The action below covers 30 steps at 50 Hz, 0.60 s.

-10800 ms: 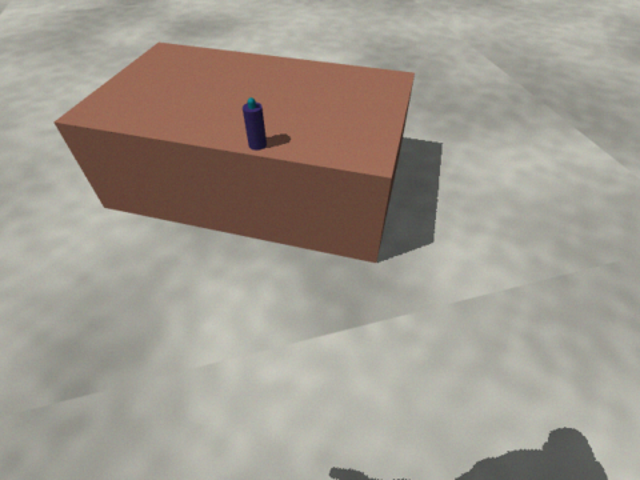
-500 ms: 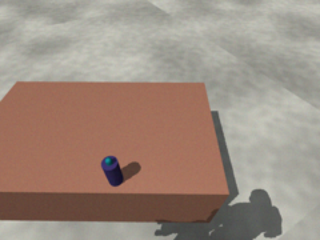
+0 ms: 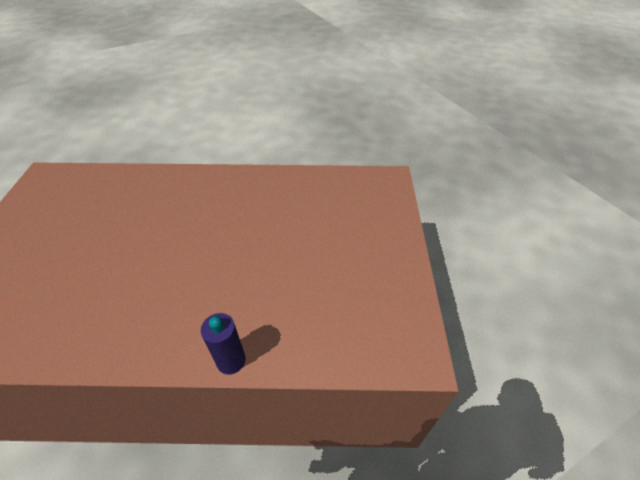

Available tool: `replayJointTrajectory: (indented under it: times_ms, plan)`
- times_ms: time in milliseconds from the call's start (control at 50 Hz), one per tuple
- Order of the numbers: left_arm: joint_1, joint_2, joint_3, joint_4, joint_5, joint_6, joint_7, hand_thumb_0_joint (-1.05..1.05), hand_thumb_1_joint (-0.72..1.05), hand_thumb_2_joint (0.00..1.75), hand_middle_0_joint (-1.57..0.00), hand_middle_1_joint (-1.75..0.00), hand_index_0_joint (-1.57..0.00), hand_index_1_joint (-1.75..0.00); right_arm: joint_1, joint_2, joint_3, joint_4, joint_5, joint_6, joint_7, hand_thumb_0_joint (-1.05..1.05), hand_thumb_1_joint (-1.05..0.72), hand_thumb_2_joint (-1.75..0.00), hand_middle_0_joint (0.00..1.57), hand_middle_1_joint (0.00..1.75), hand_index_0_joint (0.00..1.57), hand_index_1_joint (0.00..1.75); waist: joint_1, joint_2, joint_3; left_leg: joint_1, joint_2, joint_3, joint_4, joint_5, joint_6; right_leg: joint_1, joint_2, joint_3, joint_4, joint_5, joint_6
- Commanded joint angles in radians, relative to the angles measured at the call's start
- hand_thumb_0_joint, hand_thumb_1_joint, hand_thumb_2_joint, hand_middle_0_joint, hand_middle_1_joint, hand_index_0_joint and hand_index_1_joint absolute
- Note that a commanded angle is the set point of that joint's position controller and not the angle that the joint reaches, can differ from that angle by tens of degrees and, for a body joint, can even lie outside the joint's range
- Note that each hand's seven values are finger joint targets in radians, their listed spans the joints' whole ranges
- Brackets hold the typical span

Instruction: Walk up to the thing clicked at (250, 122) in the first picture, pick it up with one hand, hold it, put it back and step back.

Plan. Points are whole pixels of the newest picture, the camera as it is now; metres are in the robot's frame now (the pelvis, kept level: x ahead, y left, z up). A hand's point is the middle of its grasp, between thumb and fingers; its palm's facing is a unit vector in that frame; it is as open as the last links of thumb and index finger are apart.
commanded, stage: stand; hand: left
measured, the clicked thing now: (223, 341) +0.42 +0.22 -0.24
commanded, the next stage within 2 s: none
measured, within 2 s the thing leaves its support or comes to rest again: neither
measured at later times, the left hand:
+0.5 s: hand out of the picture +0.06 +0.25 -0.16, palm faces -0.03 -0.94 -0.34, open 7.4 cm
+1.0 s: hand out of the picture +0.07 +0.25 -0.16, palm faces -0.03 -0.94 -0.34, open 7.4 cm
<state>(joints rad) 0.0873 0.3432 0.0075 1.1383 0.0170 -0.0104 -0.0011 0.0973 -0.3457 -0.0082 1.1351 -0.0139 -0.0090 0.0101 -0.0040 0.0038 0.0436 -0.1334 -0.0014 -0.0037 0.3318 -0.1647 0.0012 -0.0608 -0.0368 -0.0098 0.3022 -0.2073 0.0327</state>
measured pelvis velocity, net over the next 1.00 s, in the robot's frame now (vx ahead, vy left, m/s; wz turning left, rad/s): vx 0.00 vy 0.00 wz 0.00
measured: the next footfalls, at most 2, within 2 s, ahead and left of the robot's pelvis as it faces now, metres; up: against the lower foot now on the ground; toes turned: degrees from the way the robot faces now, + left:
none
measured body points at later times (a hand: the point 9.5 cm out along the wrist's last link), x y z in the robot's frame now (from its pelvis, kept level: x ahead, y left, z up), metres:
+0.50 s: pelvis -0.01 +0.00 +0.00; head +0.00 +0.00 +0.45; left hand +0.06 +0.30 -0.13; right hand +0.07 -0.30 -0.13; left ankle +0.01 +0.12 -0.75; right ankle -0.03 -0.14 -0.75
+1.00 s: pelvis +0.00 +0.00 +0.00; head +0.01 +0.00 +0.45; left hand +0.07 +0.30 -0.13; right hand +0.07 -0.30 -0.13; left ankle +0.01 +0.12 -0.75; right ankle -0.03 -0.14 -0.75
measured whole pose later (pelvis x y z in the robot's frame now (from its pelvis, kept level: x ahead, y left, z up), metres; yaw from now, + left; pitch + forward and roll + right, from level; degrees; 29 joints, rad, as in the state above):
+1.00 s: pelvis +0.00 +0.00 +0.00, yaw +0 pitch -2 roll +0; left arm 0.12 0.35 0.00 1.12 0.02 -0.01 0.00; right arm 0.11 -0.35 0.01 1.13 -0.01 -0.01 0.01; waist 0.00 0.00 0.05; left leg -0.14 0.00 0.00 0.33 -0.16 0.00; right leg -0.07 -0.04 -0.01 0.31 -0.20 0.03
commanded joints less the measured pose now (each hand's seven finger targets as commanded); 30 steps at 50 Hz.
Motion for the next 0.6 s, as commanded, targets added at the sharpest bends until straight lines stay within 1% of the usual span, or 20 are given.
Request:
replayJointTrajectory:
  times_ms: [0,80,140,180,200,240,260,280,300,320,360,380,400,420,460,480,500,520,540,580]
  plan:
    - [-0.027,0.212,0.039,-0.058,-0.008,-0.021,0.014,0.00,0.90,0.90,-0.20,-0.30,-0.20,-0.30,-0.040,-0.218,-0.038,-0.060,0.007,-0.026,-0.018,0.00,-0.90,-0.90,0.20,0.30,0.20,0.30,0.002,0.007,-0.084,0.043,0.132,-0.095,-0.041,0.229,0.020,-0.011,-0.104,0.067,-0.033,0.183,-0.041]
    - [-0.021,0.218,0.037,-0.061,-0.008,-0.023,0.013,0.00,0.90,0.90,-0.20,-0.30,-0.20,-0.30,-0.050,-0.211,-0.035,-0.067,0.007,-0.025,-0.016,0.00,-0.90,-0.90,0.20,0.30,0.20,0.30,0.000,-0.018,-0.088,0.057,0.134,-0.095,-0.042,0.222,0.019,-0.019,-0.100,0.063,-0.039,0.173,-0.039]
    - [-0.022,0.218,0.037,-0.064,-0.006,-0.023,0.013,0.00,0.90,0.90,-0.20,-0.30,-0.20,-0.30,-0.051,-0.215,-0.035,-0.067,0.007,-0.024,-0.017,0.00,-0.90,-0.90,0.20,0.30,0.20,0.30,0.000,-0.004,-0.103,0.059,0.133,-0.090,-0.037,0.206,0.022,-0.009,-0.107,0.070,-0.038,0.179,-0.042]
    - [-0.017,0.219,0.036,-0.064,-0.006,-0.022,0.013,0.00,0.90,0.90,-0.20,-0.30,-0.20,-0.30,-0.053,-0.215,-0.035,-0.067,0.008,-0.023,-0.016,0.00,-0.90,-0.90,0.20,0.30,0.20,0.30,-0.002,-0.007,-0.081,0.055,0.129,-0.091,-0.047,0.187,0.017,-0.031,-0.100,0.066,-0.046,0.148,-0.041]
    - [-0.022,0.217,0.034,-0.065,-0.007,-0.023,0.013,0.00,0.90,0.90,-0.20,-0.30,-0.20,-0.30,-0.050,-0.216,-0.033,-0.066,0.008,-0.023,-0.016,0.00,-0.90,-0.90,0.20,0.30,0.20,0.30,-0.002,-0.004,-0.078,0.044,0.130,-0.089,-0.043,0.183,0.020,-0.018,-0.105,0.072,-0.049,0.161,-0.041]
    - [-0.016,0.221,0.034,-0.066,-0.007,-0.023,0.013,0.00,0.90,0.90,-0.20,-0.30,-0.20,-0.30,-0.047,-0.215,-0.034,-0.065,0.006,-0.023,-0.015,0.00,-0.90,-0.90,0.20,0.30,0.20,0.30,-0.003,-0.006,-0.078,0.045,0.130,-0.091,-0.047,0.182,0.018,-0.025,-0.103,0.068,-0.046,0.148,-0.042]
    - [-0.012,0.219,0.034,-0.064,-0.008,-0.022,0.012,0.00,0.90,0.90,-0.20,-0.30,-0.20,-0.30,-0.041,-0.220,-0.033,-0.061,0.007,-0.024,-0.015,0.00,-0.90,-0.90,0.20,0.30,0.20,0.30,-0.001,0.004,-0.066,0.038,0.126,-0.088,-0.052,0.160,0.017,-0.027,-0.105,0.076,-0.053,0.144,-0.042]
    - [-0.013,0.225,0.036,-0.067,-0.005,-0.022,0.012,0.00,0.90,0.90,-0.20,-0.30,-0.20,-0.30,-0.051,-0.215,-0.033,-0.065,0.007,-0.023,-0.015,0.00,-0.90,-0.90,0.20,0.30,0.20,0.30,0.000,0.000,-0.081,0.051,0.133,-0.093,-0.046,0.172,0.020,-0.024,-0.104,0.070,-0.042,0.147,-0.045]
    - [-0.009,0.220,0.034,-0.064,-0.007,-0.022,0.012,0.00,0.90,0.90,-0.20,-0.30,-0.20,-0.30,-0.051,-0.214,-0.033,-0.062,0.006,-0.023,-0.015,0.00,-0.90,-0.90,0.20,0.30,0.20,0.30,0.000,-0.003,-0.065,0.039,0.129,-0.096,-0.052,0.166,0.016,-0.033,-0.100,0.068,-0.049,0.132,-0.042]
    - [-0.007,0.223,0.035,-0.066,-0.006,-0.022,0.010,0.00,0.90,0.90,-0.20,-0.30,-0.20,-0.30,-0.042,-0.216,-0.032,-0.062,0.006,-0.024,-0.015,0.00,-0.90,-0.90,0.20,0.30,0.20,0.30,-0.001,-0.002,-0.071,0.038,0.130,-0.090,-0.052,0.152,0.020,-0.026,-0.105,0.075,-0.051,0.129,-0.044]
    - [-0.004,0.224,0.035,-0.069,-0.006,-0.022,0.011,0.00,0.90,0.90,-0.20,-0.30,-0.20,-0.30,-0.050,-0.220,-0.035,-0.064,0.007,-0.023,-0.015,0.00,-0.90,-0.90,0.20,0.30,0.20,0.30,0.003,-0.005,-0.080,0.048,0.131,-0.095,-0.049,0.165,0.020,-0.027,-0.101,0.068,-0.047,0.126,-0.044]
    - [-0.002,0.216,0.032,-0.066,-0.006,-0.022,0.010,0.00,0.90,0.90,-0.20,-0.30,-0.20,-0.30,-0.053,-0.218,-0.032,-0.064,0.007,-0.025,-0.015,0.00,-0.90,-0.90,0.20,0.30,0.20,0.30,0.002,0.000,-0.064,0.035,0.128,-0.094,-0.053,0.158,0.017,-0.034,-0.101,0.073,-0.052,0.128,-0.043]
    - [-0.007,0.224,0.035,-0.067,-0.007,-0.021,0.011,0.00,0.90,0.90,-0.20,-0.30,-0.20,-0.30,-0.040,-0.217,-0.031,-0.062,0.007,-0.023,-0.015,0.00,-0.90,-0.90,0.20,0.30,0.20,0.30,-0.003,0.004,-0.067,0.034,0.128,-0.092,-0.057,0.137,0.018,-0.028,-0.103,0.074,-0.051,0.113,-0.046]
    - [-0.002,0.222,0.034,-0.068,-0.007,-0.020,0.010,0.00,0.90,0.90,-0.20,-0.30,-0.20,-0.30,-0.047,-0.221,-0.032,-0.059,0.007,-0.023,-0.015,0.00,-0.90,-0.90,0.20,0.30,0.20,0.30,0.003,0.007,-0.065,0.038,0.130,-0.097,-0.059,0.131,0.017,-0.036,-0.101,0.075,-0.052,0.104,-0.046]
    - [-0.003,0.217,0.033,-0.068,-0.005,-0.020,0.010,0.00,0.90,0.90,-0.20,-0.30,-0.20,-0.30,-0.043,-0.219,-0.033,-0.060,0.006,-0.024,-0.015,0.00,-0.90,-0.90,0.20,0.30,0.20,0.30,0.000,-0.003,-0.062,0.028,0.129,-0.099,-0.061,0.123,0.015,-0.038,-0.098,0.069,-0.052,0.087,-0.045]
    - [0.006,0.217,0.031,-0.065,-0.007,-0.020,0.010,0.00,0.90,0.90,-0.20,-0.30,-0.20,-0.30,-0.046,-0.220,-0.033,-0.057,0.007,-0.021,-0.014,0.00,-0.90,-0.90,0.20,0.30,0.20,0.30,0.004,-0.007,-0.046,0.017,0.127,-0.101,-0.066,0.096,0.016,-0.048,-0.097,0.070,-0.061,0.064,-0.044]
    - [-0.003,0.223,0.034,-0.067,-0.007,-0.019,0.010,0.00,0.90,0.90,-0.20,-0.30,-0.20,-0.30,-0.038,-0.221,-0.034,-0.058,0.006,-0.020,-0.014,0.00,-0.90,-0.90,0.20,0.30,0.20,0.30,-0.003,-0.010,-0.055,0.019,0.125,-0.099,-0.065,0.069,0.018,-0.041,-0.099,0.075,-0.059,0.050,-0.047]
    - [0.005,0.216,0.032,-0.065,-0.006,-0.018,0.007,0.00,0.90,0.90,-0.20,-0.30,-0.20,-0.30,-0.048,-0.223,-0.034,-0.056,0.005,-0.021,-0.014,0.00,-0.90,-0.90,0.20,0.30,0.20,0.30,0.003,0.002,-0.047,0.021,0.123,-0.099,-0.065,0.069,0.017,-0.053,-0.098,0.075,-0.057,0.061,-0.048]
    - [0.011,0.218,0.032,-0.064,-0.005,-0.018,0.007,0.00,0.90,0.90,-0.20,-0.30,-0.20,-0.30,-0.040,-0.222,-0.034,-0.057,0.006,-0.021,-0.013,0.00,-0.90,-0.90,0.20,0.30,0.20,0.30,0.000,0.010,-0.054,0.014,0.124,-0.101,-0.072,0.047,0.018,-0.043,-0.098,0.073,-0.056,0.049,-0.049]
    - [0.010,0.219,0.033,-0.067,-0.005,-0.019,0.008,0.00,0.90,0.90,-0.20,-0.30,-0.20,-0.30,-0.039,-0.224,-0.034,-0.057,0.005,-0.023,-0.013,0.00,-0.90,-0.90,0.20,0.30,0.20,0.30,0.002,0.001,-0.062,0.022,0.127,-0.103,-0.068,0.084,0.021,-0.038,-0.100,0.074,-0.050,0.071,-0.049]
